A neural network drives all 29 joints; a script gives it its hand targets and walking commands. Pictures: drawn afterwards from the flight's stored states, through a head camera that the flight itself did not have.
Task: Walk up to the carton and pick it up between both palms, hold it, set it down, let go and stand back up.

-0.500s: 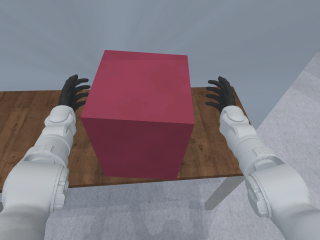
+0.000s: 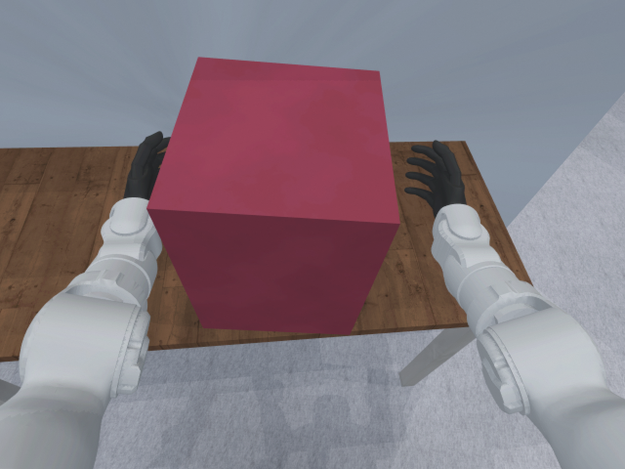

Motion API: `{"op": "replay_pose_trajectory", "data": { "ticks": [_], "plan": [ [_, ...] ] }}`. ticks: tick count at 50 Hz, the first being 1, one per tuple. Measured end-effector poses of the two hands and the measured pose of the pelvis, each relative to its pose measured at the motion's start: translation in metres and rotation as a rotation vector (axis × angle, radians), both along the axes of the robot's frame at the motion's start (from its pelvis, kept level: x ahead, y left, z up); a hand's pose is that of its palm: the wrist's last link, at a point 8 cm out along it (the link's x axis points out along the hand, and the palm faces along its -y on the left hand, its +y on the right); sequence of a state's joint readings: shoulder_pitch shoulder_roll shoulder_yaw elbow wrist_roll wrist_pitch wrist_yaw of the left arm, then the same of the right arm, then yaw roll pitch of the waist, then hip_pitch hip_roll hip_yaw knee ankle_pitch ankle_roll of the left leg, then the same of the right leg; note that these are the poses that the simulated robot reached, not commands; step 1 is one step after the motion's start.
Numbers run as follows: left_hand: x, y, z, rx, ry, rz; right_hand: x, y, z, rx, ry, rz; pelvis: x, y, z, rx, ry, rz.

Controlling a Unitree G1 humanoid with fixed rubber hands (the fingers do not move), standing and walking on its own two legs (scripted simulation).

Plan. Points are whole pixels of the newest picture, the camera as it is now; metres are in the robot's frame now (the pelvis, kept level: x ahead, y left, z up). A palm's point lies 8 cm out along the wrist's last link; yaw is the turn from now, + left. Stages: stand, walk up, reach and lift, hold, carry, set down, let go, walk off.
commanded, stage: reach and lift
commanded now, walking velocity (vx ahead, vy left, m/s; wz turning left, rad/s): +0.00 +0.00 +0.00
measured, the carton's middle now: (282, 212) +0.46 +0.05 +0.03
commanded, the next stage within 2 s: none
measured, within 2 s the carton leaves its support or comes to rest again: neither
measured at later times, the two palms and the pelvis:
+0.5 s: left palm (168, 192) +0.45 +0.19 +0.08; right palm (418, 202) +0.44 -0.13 +0.08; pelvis +0.00 +0.00 +0.01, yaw +0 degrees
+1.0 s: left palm (165, 200) +0.44 +0.19 +0.08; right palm (420, 214) +0.42 -0.13 +0.08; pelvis +0.02 +0.01 +0.03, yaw +0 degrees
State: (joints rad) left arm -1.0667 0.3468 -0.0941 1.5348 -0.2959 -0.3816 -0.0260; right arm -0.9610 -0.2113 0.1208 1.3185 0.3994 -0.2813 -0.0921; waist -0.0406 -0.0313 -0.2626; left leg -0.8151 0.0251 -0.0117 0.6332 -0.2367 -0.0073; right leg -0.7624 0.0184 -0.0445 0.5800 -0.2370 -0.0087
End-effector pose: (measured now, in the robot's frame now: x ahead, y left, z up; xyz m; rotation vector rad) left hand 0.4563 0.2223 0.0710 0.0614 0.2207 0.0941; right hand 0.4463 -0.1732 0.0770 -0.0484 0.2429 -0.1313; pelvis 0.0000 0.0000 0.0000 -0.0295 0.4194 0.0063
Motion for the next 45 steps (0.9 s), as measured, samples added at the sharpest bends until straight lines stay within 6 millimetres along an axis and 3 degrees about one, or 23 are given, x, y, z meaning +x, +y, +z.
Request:
{"op": "replay_pose_trajectory", "data": {
  "ticks": [11, 19, 35, 45],
  "plan": [
    [-0.001, -0.018, 0.005, -0.022, -0.009, -0.035, 0.0, 0.016, 0.008, 0.008, -0.024, 0.001, 0.0, 0.002, 0.001, 0.0, -0.014, -0.002],
    [-0.002, -0.031, 0.006, -0.047, -0.021, -0.036, -0.003, 0.042, 0.008, 0.024, -0.004, 0.011, -0.003, 0.002, 0.003, 0.0, -0.038, 0.002],
    [-0.004, -0.039, 0.012, -0.074, -0.016, -0.037, -0.013, 0.036, 0.01, 0.007, -0.018, -0.027, -0.001, 0.007, 0.014, 0.004, -0.097, -0.012],
    [-0.016, -0.031, 0.011, -0.027, -0.021, -0.048, -0.025, 0.046, 0.006, 0.004, -0.07, -0.035, 0.007, 0.014, 0.025, 0.008, -0.203, -0.002]
  ]
}}
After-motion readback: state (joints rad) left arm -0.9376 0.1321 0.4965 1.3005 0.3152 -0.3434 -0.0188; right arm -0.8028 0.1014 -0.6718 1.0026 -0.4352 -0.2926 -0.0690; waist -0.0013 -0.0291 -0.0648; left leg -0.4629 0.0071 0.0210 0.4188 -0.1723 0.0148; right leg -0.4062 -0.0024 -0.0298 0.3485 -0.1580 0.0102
